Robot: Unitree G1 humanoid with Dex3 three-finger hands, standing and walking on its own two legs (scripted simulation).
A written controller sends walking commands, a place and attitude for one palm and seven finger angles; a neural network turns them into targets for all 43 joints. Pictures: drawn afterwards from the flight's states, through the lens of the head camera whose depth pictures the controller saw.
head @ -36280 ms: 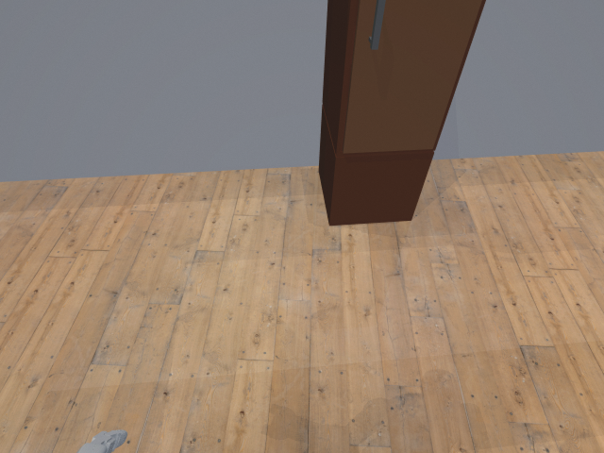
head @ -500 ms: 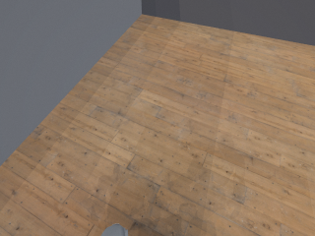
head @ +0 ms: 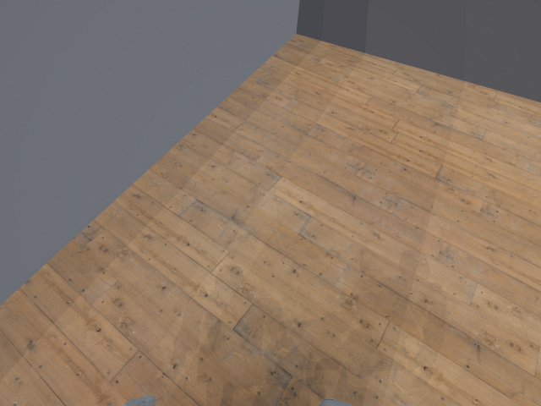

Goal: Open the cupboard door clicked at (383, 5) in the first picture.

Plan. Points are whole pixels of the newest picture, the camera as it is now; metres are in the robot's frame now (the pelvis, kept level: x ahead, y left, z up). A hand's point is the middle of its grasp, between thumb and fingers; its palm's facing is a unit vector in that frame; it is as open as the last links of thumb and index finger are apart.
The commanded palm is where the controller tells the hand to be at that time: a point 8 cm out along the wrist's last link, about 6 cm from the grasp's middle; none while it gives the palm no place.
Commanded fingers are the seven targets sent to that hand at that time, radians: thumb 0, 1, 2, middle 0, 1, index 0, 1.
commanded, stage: turn to face it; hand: left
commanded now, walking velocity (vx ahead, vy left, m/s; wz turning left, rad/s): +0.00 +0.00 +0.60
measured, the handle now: out of the picture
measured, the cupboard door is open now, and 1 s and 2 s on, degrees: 48 48 48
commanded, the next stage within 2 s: none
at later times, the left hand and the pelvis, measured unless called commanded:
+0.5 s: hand out of the picture +0.04 +0.20 -0.19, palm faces +0.33 -0.92 -0.22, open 7.4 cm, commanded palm none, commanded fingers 0.00 0.90 0.90 -0.20 -0.30 -0.20 -0.30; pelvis +0.06 -0.01 -0.01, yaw +18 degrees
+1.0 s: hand out of the picture +0.04 +0.14 -0.17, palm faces +0.57 -0.79 -0.21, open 7.4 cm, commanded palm none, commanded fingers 0.00 0.90 0.90 -0.20 -0.30 -0.20 -0.30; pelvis +0.09 -0.05 +0.00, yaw +37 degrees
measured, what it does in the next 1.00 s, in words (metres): walks ahead, turning left: right foot, then left foot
